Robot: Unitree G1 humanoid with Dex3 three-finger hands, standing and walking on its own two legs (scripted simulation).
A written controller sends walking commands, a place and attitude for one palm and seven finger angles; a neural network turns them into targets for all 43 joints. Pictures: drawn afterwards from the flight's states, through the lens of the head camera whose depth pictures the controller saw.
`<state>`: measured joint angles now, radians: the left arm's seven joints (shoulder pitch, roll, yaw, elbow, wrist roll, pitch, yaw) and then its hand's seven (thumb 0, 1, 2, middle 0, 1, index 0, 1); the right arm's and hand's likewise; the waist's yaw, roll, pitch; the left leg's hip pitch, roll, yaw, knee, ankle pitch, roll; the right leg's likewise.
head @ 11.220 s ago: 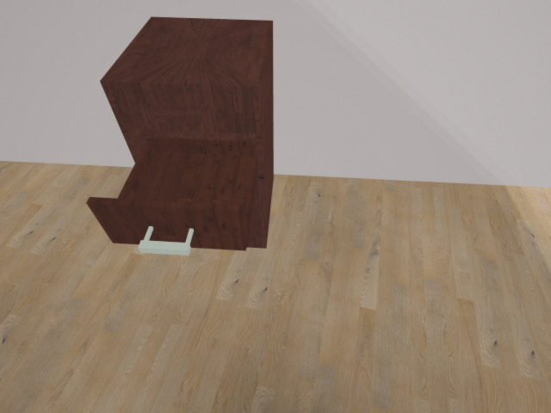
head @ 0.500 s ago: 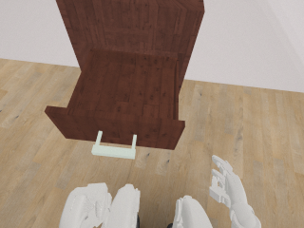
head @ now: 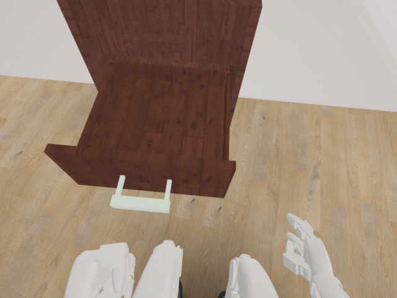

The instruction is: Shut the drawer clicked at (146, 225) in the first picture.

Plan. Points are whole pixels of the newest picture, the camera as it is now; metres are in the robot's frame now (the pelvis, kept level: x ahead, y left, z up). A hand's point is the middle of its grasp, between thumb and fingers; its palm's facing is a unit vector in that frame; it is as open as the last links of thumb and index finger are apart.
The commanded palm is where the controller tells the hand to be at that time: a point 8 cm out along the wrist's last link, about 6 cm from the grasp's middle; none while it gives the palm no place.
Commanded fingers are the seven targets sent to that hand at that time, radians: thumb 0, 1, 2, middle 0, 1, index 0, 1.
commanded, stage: bring the fist close to the handle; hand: left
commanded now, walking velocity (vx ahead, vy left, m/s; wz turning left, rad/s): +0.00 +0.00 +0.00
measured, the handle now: (143, 193) +0.33 +0.16 -0.07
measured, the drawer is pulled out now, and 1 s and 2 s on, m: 0.30 0.30 0.27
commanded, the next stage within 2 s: push the drawer shut in 1.42 s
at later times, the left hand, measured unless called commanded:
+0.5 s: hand (147, 258) +0.20 +0.12 -0.02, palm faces -0.03 -1.00 +0.00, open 3.3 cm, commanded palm +0.17 +0.17 -0.02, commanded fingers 0.00 0.90 0.90 -1.40 -1.60 -1.40 -1.60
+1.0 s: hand (149, 236) +0.24 +0.13 -0.07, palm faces -0.01 -1.00 +0.01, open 3.3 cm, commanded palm +0.22 +0.17 -0.07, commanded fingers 0.00 0.90 0.90 -1.40 -1.60 -1.40 -1.60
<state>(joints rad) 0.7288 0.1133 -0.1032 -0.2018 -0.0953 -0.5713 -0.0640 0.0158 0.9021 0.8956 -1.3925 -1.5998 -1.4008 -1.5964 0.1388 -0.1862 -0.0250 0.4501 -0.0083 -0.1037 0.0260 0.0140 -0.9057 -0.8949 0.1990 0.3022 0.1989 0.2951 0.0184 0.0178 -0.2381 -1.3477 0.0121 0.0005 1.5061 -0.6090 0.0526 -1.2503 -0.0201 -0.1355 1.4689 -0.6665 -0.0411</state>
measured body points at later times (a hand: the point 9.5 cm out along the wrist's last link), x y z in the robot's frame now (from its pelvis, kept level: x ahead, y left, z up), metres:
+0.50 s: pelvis -0.01 -0.02 -0.03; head +0.12 -0.01 +0.40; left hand +0.19 +0.17 -0.02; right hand +0.21 -0.25 -0.12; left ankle +0.04 +0.09 -0.57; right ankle +0.02 -0.11 -0.57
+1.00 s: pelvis -0.02 -0.01 -0.06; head +0.14 +0.01 +0.36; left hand +0.23 +0.18 -0.06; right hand +0.20 -0.23 -0.17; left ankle +0.04 +0.09 -0.57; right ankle +0.02 -0.11 -0.57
